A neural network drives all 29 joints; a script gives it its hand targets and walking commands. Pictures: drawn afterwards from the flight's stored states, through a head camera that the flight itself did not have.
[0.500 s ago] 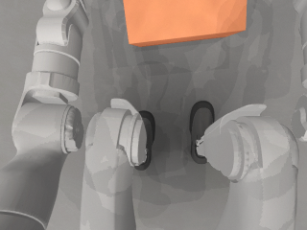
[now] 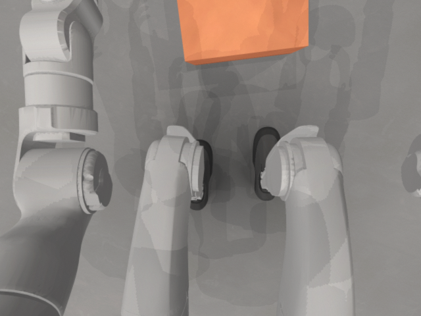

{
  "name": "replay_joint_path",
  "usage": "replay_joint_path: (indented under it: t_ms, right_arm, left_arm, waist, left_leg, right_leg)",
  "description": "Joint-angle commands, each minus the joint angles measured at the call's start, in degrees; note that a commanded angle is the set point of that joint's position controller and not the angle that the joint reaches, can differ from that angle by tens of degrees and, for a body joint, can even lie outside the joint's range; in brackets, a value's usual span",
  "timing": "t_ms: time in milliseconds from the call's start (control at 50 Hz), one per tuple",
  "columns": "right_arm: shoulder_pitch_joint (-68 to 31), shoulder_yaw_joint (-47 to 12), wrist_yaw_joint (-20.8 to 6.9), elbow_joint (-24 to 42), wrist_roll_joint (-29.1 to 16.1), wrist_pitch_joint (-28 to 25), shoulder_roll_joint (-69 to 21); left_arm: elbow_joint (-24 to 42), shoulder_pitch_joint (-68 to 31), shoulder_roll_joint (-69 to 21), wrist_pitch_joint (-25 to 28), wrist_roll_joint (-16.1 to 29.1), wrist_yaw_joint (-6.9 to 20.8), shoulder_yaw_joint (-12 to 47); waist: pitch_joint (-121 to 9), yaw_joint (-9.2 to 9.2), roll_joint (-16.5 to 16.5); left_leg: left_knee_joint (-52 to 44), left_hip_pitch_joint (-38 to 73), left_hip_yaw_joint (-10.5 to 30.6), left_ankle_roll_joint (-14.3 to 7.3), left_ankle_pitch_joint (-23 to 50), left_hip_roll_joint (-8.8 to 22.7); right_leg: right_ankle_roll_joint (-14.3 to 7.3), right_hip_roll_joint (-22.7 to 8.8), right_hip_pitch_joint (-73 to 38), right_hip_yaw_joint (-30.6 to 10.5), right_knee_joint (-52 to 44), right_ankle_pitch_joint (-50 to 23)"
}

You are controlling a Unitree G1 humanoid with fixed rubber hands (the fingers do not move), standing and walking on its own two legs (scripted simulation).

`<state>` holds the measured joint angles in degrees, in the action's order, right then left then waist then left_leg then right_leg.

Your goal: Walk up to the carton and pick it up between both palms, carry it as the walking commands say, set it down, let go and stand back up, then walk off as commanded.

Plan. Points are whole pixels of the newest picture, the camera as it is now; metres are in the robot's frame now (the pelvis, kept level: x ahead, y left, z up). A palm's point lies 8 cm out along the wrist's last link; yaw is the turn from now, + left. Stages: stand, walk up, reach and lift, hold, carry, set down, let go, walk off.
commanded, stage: set down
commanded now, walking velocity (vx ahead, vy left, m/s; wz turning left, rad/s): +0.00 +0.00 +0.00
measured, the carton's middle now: out of the picture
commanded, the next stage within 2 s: let go in 0.74 s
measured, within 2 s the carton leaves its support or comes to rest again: neither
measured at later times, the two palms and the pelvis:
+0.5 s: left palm out of the picture +0.54 +0.19 +0.02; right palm out of the picture +0.56 -0.24 +0.02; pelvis +0.00 -0.01 +0.13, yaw -1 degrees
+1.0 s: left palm out of the picture +0.50 +0.20 +0.07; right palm out of the picture +0.51 -0.23 +0.07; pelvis +0.03 -0.01 +0.21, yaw -2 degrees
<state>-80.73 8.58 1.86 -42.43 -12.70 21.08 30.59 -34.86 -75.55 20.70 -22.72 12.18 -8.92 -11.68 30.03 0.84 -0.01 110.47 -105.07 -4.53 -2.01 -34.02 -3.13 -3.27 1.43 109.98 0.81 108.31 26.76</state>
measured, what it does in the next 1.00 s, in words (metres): rises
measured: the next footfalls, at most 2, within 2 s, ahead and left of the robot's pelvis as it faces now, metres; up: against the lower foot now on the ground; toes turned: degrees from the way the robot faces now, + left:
none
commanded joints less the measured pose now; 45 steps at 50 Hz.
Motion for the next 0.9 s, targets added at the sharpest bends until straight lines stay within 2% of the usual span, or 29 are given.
replay_joint_path:
  t_ms: [0,20,60,80,120,140,220,240,300,320,340,360,400,420,440,460,500,520,540,580,600,620,640,700,720,760,820,840,880]
  right_arm:
    - [-19.99,3.34,-0.27,14.52,0.76,-0.39,14.12]
    - [-21.83,0.89,-0.15,21.19,0.45,0.51,11.65]
    - [-19.98,2.37,-0.21,13.66,0.25,1.57,13.17]
    - [-19.67,3.07,-0.09,18.23,0.24,1.53,13.42]
    - [-21.82,3.05,0.52,22.45,1.13,2.03,13.42]
    - [-22.29,1.86,0.11,26.95,-1.32,1.95,13.14]
    - [-16.56,4.87,0.21,11.76,2.31,3.83,14.63]
    - [-16.88,2.52,0.31,19.71,1.75,3.18,12.11]
    - [-20.51,2.91,-0.23,18.59,-0.78,3.01,11.65]
    - [-19.56,4.45,-0.04,19.79,0.72,2.69,14.54]
    - [-19.67,2.25,-0.32,17.93,0.47,2.83,12.87]
    - [-19.44,3.02,-0.43,16.44,0.75,2.37,13.53]
    - [-18.9,2.46,-0.62,23.21,-0.42,2.47,14.72]
    - [-19.83,3.61,-0.33,16.89,0.37,3.05,15.99]
    - [-19.73,-0.52,-0.41,14.77,-0.32,3.41,11.19]
    - [-20.69,1.34,-0.74,16.9,-0.1,3.87,11.07]
    - [-19.12,1.06,-0.41,20.28,0.22,2.88,10.95]
    - [-19.94,4.55,0.17,18.44,1.73,2.63,14.29]
    - [-18.13,0.62,-0.02,13.69,-0.12,2.91,8.0]
    - [-16.82,4.1,-0.27,17.92,2.46,1.16,11.53]
    - [-17.46,1.2,-0.34,22.03,1.01,1.21,8.24]
    - [-14.08,0.11,-0.39,6.27,3.1,1.45,6.23]
    - [-12.25,2.52,-1.15,1.05,5.55,0.33,5.48]
    - [-18.88,3.94,-1.16,14.12,4.81,-3.73,7.54]
    - [-15.29,3.1,-1.01,8.34,6.05,-3.36,6.11]
    - [-12.58,2.38,-0.45,14.33,5.95,-4.21,5.65]
    - [-1.79,3.33,0.84,8.07,8.48,-1.77,3.7]
    - [-5.82,3.79,2.11,23.87,7.48,-2.8,6.45]
    - [1.07,4.02,2.53,16.36,9.02,-0.32,4.44]
  left_arm:
    - [17.39,-20.61,12.66,1.0,0.31,0.62,-1.93]
    - [17.09,-19.24,14.37,0.61,0.84,0.7,-2.99]
    - [17.55,-21.12,15.57,-0.46,-0.5,0.23,-3.2]
    - [18.76,-18.94,12.88,-0.52,0.31,0.51,-2.31]
    - [14.67,-16.38,14.58,-1.33,-0.17,0.89,-4.37]
    - [20.86,-16.48,15.11,-1.11,-0.31,0.95,-3.51]
    - [10.39,-16.68,14.57,-2.58,-0.39,2.09,-3.12]
    - [16.08,-12.61,13.96,-1.76,-0.75,2.11,-4.96]
    - [14.3,-16.67,13.88,-1.97,0.21,2.34,-2.73]
    - [14.52,-16.43,12.96,-2.25,-0.06,2.25,-2.26]
    - [12.61,-15.83,15.64,-1.76,-1.6,2.08,-5.13]
    - [11.23,-16.01,12.35,-1.76,0.57,2.01,-1.03]
    - [22.33,-16.67,16.67,-1.42,-1.09,1.14,-4.35]
    - [14.4,-17.95,15.11,-2.17,0.4,1.63,-3.05]
    - [12.77,-17.18,17.6,-1.41,-1.45,2.29,-6.56]
    - [16.69,-18.54,16.99,-1.76,-0.88,2.82,-4.55]
    - [18.54,-15.2,16.48,-0.8,-1.36,2.96,-5.92]
    - [16.59,-17.05,16.28,-1.09,-0.87,3.29,-3.24]
    - [5.1,-10.71,13.95,-1.26,-2.18,4.01,-3.25]
    - [16.72,-12.65,14.69,1.05,-2.83,4.08,-5.03]
    - [19.77,-14.37,14.28,1.18,-1.06,4.08,-3.68]
    - [7.24,-14.13,13.07,1.28,-3.25,4.43,-4.16]
    - [2.19,-11.05,9.65,2.3,-4.96,5.51,-4.02]
    - [7.93,-11.8,11.62,5.38,-7.69,4.75,-7.51]
    - [0.6,-8.79,9.86,5.45,-7.08,5.54,-6.12]
    - [8.89,-6.72,11.48,6.69,-5.43,5.93,-6.49]
    - [4.14,1.02,11.11,5.2,-7.45,6.3,-3.74]
    - [14.38,-0.76,13.76,5.98,-6.01,5.96,-3.02]
    - [11.53,2.1,13.63,4.28,-7.88,6.26,-2.76]
  waist:
    - [-127.62,0.4,-1.64]
    - [-127.86,3.89,-5.46]
    - [-126.54,1.39,-4.69]
    - [-129.89,1.38,-2.43]
    - [-130.58,2.39,-5.84]
    - [-133.86,4.33,-5.04]
    - [-120.87,-0.89,-4.19]
    - [-128.66,3.33,-6.51]
    - [-127.05,3.92,-3.29]
    - [-130.94,1.0,-3.06]
    - [-125.0,5.38,-4.86]
    - [-125.93,1.02,-3.3]
    - [-134.14,4.1,-4.62]
    - [-125.24,1.84,-4.5]
    - [-121.65,6.08,-7.88]
    - [-123.81,5.17,-4.82]
    - [-126.73,5.31,-6.37]
    - [-128.08,1.08,-4.09]
    - [-119.08,6.2,-3.01]
    - [-125.43,3.36,-2.43]
    - [-129.58,3.66,-6.25]
    - [-114.7,2.89,-6.76]
    - [-107.81,2.58,-3.28]
    - [-115.55,5.92,-3.19]
    - [-113.0,3.71,-4.45]
    - [-122.69,4.4,-6.68]
    - [-122.19,2.82,-3.15]
    - [-129.45,2.93,-3.21]
    - [-124.17,2.0,-1.3]
  left_leg:
    - [-16.92,34.26,1.96,1.98,21.88,-1.67]
    - [-17.66,32.1,1.43,1.08,21.64,-2.34]
    - [-19.36,36.43,1.38,1.3,20.91,-2.1]
    - [-20.6,38.95,2.0,1.87,23.72,-1.96]
    - [-22.68,37.77,2.04,1.16,23.88,-2.18]
    - [-24.58,41.62,2.05,1.03,25.83,-1.79]
    - [-28.06,33.96,1.52,1.86,17.76,-1.24]
    - [-29.47,38.31,1.42,1.33,23.06,-1.83]
    - [-32.48,42.4,2.58,1.69,20.81,-1.38]
    - [-33.47,44.4,2.76,2.34,23.36,-0.96]
    - [-34.66,42.48,2.03,1.76,20.74,-1.35]
    - [-36.23,44.75,3.36,2.06,22.15,-0.94]
    - [-37.67,52.98,3.16,1.85,27.09,-1.03]
    - [-38.03,44.79,2.99,2.33,20.84,-0.82]
    - [-39.34,41.35,1.94,1.2,18.19,-0.74]
    - [-42.25,46.27,2.05,1.39,17.57,-1.35]
    - [-44.44,46.77,1.89,1.3,21.57,-1.48]
    - [-45.56,48.91,2.22,2.08,19.9,-1.07]
    - [-47.09,45.53,2.02,1.29,18.34,-0.82]
    - [-48.83,50.86,1.94,2.0,23.82,-0.86]
    - [-50.42,53.27,2.71,1.66,25.78,-0.99]
    - [-48.76,43.09,2.92,1.75,20.76,-0.4]
    - [-49.75,40.18,3.85,1.99,21.1,0.25]
    - [-52.25,50.57,4.37,2.18,22.02,-1.01]
    - [-51.88,45.94,3.79,2.08,20.3,-0.54]
    - [-51.99,47.94,3.5,2.2,25.17,-0.61]
    - [-52.75,50.41,3.29,1.87,24.18,-0.57]
    - [-52.3,56.0,3.15,1.53,28.22,-0.87]
    - [-52.31,55.84,2.78,1.88,28.46,-0.77]
  right_leg:
    - [1.02,1.65,-60.58,-3.77,-11.27,-24.79]
    - [1.84,1.51,-64.73,-4.87,-13.24,-24.83]
    - [2.67,1.92,-60.32,-2.8,-13.58,-22.37]
    - [1.88,1.9,-63.37,-3.87,-15.39,-24.5]
    - [2.27,1.44,-68.5,-3.82,-17.5,-27.36]
    - [2.18,1.64,-71.01,-4.18,-18.53,-29.05]
    - [2.47,1.02,-68.76,-4.68,-23.57,-21.96]
    - [2.47,1.28,-77.45,-5.75,-24.79,-27.42]
    - [2.27,0.9,-74.32,-5.19,-27.59,-22.21]
    - [2.3,1.12,-76.11,-4.94,-27.92,-27.01]
    - [2.59,0.6,-75.35,-5.46,-29.56,-23.61]
    - [2.52,1.03,-74.35,-4.78,-30.58,-24.13]
    - [2.37,1.74,-79.8,-5.16,-31.63,-28.68]
    - [2.57,0.89,-77.3,-5.19,-33.05,-23.66]
    - [2.76,-0.22,-82.09,-7.8,-35.76,-21.17]
    - [2.87,0.34,-82.74,-6.6,-36.79,-20.27]
    - [2.47,0.19,-91.86,-8.0,-39.52,-27.24]
    - [2.69,0.55,-88.27,-5.65,-39.76,-25.12]
    - [2.88,-0.76,-89.39,-8.92,-41.93,-23.38]
    - [2.72,-0.2,-94.15,-8.56,-43.55,-29.31]
    - [2.86,0.76,-96.05,-6.98,-43.91,-32.7]
    - [2.85,-0.31,-89.66,-8.08,-44.02,-28.96]
    - [2.82,-1.07,-86.93,-9.17,-44.71,-29.92]
    - [2.63,-0.46,-89.63,-8.12,-46.92,-27.61]
    - [2.54,-0.97,-94.51,-9.75,-47.18,-27.57]
    - [2.69,-0.25,-99.96,-9.4,-46.17,-35.36]
    - [3.69,-0.33,-101.59,-8.86,-45.27,-34.84]
    - [3.41,0.13,-104.73,-9.13,-45.38,-39.68]
    - [3.87,-0.88,-102.34,-8.98,-46.7,-39.21]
